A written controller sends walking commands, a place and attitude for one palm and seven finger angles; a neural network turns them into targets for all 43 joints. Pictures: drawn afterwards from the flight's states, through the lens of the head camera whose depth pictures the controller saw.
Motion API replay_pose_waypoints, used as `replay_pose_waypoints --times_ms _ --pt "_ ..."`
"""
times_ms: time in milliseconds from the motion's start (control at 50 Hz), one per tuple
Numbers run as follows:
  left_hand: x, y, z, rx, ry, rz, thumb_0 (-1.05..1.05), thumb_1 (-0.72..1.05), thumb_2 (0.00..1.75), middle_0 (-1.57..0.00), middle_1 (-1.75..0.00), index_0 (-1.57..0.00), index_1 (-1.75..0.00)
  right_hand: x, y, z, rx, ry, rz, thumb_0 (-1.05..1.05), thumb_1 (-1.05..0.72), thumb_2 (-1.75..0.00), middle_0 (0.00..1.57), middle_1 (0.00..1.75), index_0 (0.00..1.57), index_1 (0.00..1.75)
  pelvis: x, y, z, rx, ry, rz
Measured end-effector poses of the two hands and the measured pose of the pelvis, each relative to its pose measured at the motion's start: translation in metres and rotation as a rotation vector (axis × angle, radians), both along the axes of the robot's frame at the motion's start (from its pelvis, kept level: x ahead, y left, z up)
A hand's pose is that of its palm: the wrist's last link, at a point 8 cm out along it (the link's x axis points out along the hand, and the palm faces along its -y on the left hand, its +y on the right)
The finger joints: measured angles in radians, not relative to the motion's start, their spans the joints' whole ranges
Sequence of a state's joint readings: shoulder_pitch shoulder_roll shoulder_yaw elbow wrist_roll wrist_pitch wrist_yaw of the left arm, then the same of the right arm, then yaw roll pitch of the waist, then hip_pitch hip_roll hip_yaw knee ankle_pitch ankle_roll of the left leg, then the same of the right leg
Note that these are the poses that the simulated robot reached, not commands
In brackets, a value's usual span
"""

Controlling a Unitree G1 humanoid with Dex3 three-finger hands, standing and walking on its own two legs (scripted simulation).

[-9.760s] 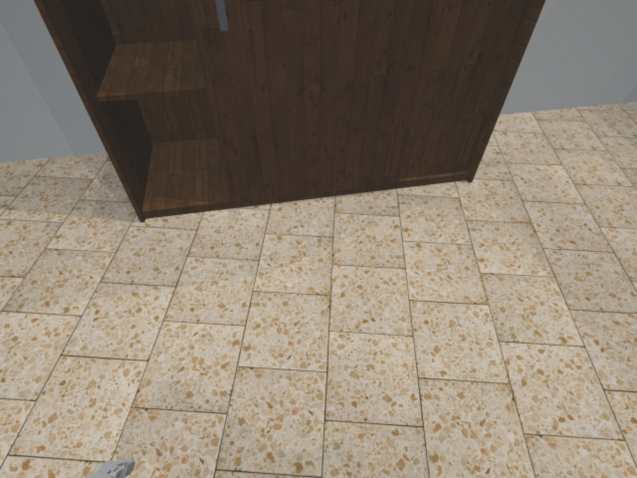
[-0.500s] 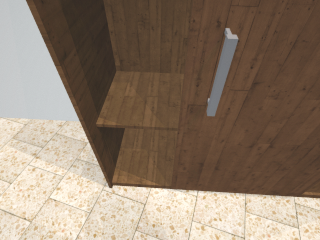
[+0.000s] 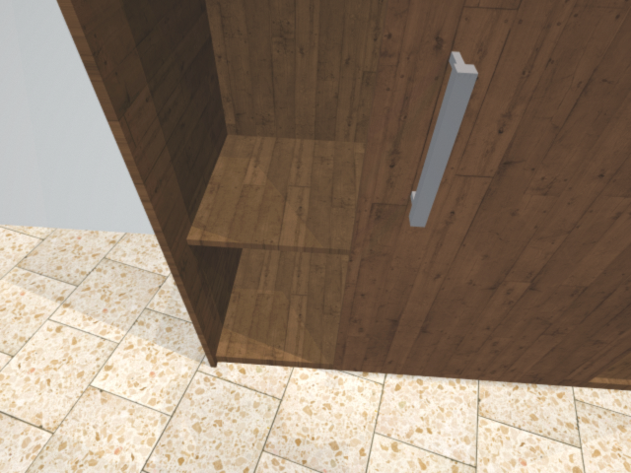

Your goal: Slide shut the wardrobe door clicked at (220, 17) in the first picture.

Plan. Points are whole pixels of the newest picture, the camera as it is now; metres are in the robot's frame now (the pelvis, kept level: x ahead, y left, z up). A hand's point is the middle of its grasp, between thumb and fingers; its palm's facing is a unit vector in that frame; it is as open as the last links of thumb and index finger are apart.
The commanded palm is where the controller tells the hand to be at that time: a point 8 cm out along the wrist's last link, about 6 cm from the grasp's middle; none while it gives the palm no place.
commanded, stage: raise the hand with hooked fingers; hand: right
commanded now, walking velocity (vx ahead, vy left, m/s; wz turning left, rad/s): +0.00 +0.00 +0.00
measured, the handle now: (434, 148) +0.52 -0.14 +0.16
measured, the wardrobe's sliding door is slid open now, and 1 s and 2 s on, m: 0.38 0.38 0.38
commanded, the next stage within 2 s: move the hooked fingers beside the handle in 2.00 s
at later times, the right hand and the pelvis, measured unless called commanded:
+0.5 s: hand (518, 470) +0.15 -0.20 +0.02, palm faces +0.15 +0.99 -0.07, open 9.6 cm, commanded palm +0.14 -0.25 +0.03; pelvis -0.03 +0.01 -0.05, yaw -4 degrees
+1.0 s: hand (570, 384) +0.21 -0.24 +0.09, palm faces +0.07 +0.99 -0.09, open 12.6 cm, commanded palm +0.18 -0.29 +0.11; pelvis -0.01 -0.01 -0.01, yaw -2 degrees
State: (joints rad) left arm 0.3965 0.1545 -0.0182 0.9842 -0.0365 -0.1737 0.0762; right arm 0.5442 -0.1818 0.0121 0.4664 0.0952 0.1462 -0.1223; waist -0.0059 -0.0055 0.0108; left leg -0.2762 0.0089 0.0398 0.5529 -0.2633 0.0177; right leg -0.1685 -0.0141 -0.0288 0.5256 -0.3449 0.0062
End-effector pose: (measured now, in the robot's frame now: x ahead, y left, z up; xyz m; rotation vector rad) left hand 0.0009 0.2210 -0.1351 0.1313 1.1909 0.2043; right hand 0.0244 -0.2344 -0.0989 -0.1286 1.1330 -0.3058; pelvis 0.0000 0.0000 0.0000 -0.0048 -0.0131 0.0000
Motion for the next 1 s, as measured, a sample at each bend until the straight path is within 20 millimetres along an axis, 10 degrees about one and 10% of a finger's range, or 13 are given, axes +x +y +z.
replay_pose_waypoints --times_ms 120,180,280,380,480,640,800,1000 --pt "0.082 0.040 0.029 0.115 -0.449 -0.062 0.03 0.93 0.90 -0.20 -0.30 -0.20 -0.30 0.125 0.008 0.108 -0.044 -0.771 0.134 0.06 -0.89 -0.87 0.20 0.36 0.20 0.35 -0.011 -0.003 -0.012 -0.004 0.061 -0.036" --pt "0.126 0.049 0.052 0.145 -0.618 -0.115 0.02 0.92 0.90 -0.20 -0.30 -0.20 -0.29 0.157 0.032 0.134 0.088 -1.097 0.235 0.04 -0.81 -0.84 0.20 0.39 0.20 0.39 -0.016 -0.001 -0.024 -0.010 0.104 -0.018" --pt "0.183 0.046 0.083 0.160 -0.781 -0.192 0.01 0.91 0.90 -0.20 -0.30 -0.20 -0.29 0.145 0.042 0.116 0.174 -1.176 0.341 0.02 -0.68 -0.80 0.22 0.46 0.22 0.46 -0.021 0.005 -0.043 -0.015 0.131 0.001" --pt "0.213 0.021 0.087 0.122 -0.815 -0.263 0.01 0.91 0.90 -0.20 -0.30 -0.20 -0.29 0.101 0.010 0.092 0.083 -1.008 0.218 0.01 -0.55 -0.75 0.23 0.54 0.23 0.53 -0.021 0.008 -0.049 0.002 0.140 -0.021" --pt "0.208 -0.011 0.059 0.046 -0.749 -0.339 0.01 0.90 0.90 -0.20 -0.30 -0.20 -0.30 0.089 -0.016 0.116 -0.025 -1.118 0.192 0.02 -0.43 -0.70 0.24 0.61 0.24 0.61 -0.024 0.008 -0.053 0.037 0.140 -0.059" --pt "0.152 -0.028 0.025 -0.042 -0.580 -0.250 0.01 0.90 0.90 -0.21 -0.30 -0.20 -0.30 0.141 -0.014 0.146 0.070 -1.121 0.361 0.01 -0.24 -0.62 0.25 0.73 0.25 0.73 -0.025 0.002 -0.041 0.039 0.120 -0.054" --pt "0.119 0.000 0.035 0.025 -0.537 -0.161 0.01 0.90 0.90 -0.21 -0.30 -0.20 -0.30 0.154 -0.036 0.174 0.022 -1.132 0.302 0.01 -0.05 -0.54 0.26 0.85 0.26 0.85 -0.018 -0.003 -0.025 0.021 0.095 -0.029" --pt "0.142 0.019 0.063 0.111 -0.617 -0.198 0.01 0.90 0.90 -0.20 -0.30 -0.20 -0.30 0.161 -0.060 0.198 -0.002 -1.163 0.301 0.00 0.18 -0.44 0.28 1.00 0.28 1.00 -0.015 -0.007 -0.014 0.026 0.049 -0.037"
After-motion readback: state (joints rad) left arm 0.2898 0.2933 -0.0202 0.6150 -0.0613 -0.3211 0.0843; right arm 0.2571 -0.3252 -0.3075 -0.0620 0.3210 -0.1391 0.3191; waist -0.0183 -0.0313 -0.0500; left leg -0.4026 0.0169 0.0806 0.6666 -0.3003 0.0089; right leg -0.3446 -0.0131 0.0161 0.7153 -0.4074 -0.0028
